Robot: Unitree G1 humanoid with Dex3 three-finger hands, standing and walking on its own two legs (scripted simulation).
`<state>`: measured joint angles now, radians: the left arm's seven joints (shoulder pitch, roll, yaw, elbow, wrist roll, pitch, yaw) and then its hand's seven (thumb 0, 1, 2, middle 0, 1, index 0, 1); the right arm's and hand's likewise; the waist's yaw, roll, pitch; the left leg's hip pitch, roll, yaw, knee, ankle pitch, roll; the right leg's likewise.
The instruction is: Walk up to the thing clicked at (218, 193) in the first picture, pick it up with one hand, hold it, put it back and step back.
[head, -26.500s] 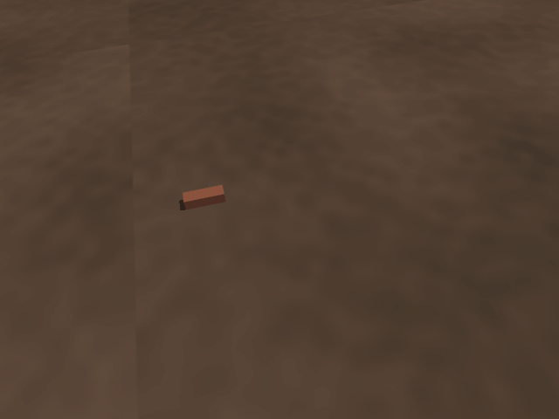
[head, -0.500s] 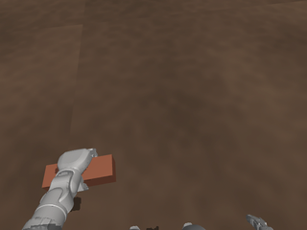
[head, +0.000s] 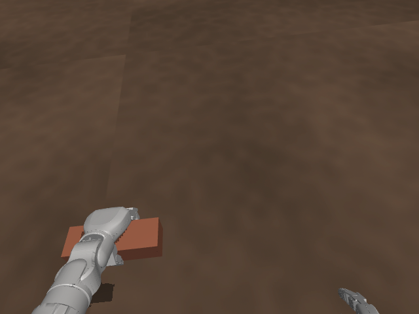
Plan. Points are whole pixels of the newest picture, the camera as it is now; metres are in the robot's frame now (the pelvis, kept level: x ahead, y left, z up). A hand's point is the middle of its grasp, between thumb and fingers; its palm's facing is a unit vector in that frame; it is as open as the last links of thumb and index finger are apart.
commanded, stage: hold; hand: left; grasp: from above
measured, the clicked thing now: (116, 241) +0.31 +0.23 -0.08
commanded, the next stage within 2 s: crouch in 1.42 s
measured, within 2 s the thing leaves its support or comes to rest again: neither
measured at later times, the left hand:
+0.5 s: hand (115, 251) +0.27 +0.21 -0.04, palm faces -0.46 -0.06 -0.89, open 10.1 cm
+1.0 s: hand (117, 247) +0.28 +0.20 -0.02, palm faces -0.45 -0.06 -0.89, open 10.1 cm
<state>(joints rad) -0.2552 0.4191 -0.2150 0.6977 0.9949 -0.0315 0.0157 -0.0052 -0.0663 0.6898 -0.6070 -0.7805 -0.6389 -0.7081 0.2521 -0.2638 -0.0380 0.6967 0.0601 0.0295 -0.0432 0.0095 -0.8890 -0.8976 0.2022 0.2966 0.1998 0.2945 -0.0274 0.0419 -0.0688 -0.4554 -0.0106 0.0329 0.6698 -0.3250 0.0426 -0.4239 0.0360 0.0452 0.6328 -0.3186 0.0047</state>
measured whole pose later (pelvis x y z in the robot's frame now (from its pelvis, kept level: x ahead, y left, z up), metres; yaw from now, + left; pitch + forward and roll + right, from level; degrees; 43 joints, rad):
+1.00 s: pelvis -0.01 -0.01 +0.02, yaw +0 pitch +1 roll +0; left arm -0.21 0.41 -0.24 0.57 0.97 -0.02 -0.04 -0.01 -0.06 0.69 -0.60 -0.78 -0.64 -0.71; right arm 0.18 -0.26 -0.01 0.68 0.08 0.06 -0.07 0.01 -0.89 -0.90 0.20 0.30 0.20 0.29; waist 0.00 0.05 0.00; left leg -0.28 -0.02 0.03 0.49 -0.23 0.03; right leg -0.27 0.03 0.05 0.49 -0.24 -0.01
